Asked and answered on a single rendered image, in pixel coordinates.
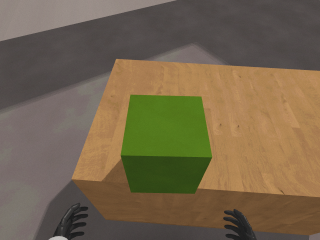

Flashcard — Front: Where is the robot right hand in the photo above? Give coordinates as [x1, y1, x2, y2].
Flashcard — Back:
[223, 209, 257, 240]

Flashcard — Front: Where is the carton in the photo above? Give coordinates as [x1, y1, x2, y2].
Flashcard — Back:
[120, 94, 212, 194]

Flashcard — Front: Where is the pedestal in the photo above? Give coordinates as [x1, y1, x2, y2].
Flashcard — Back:
[72, 59, 320, 236]

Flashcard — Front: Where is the robot left hand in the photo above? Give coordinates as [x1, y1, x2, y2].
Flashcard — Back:
[53, 203, 88, 240]

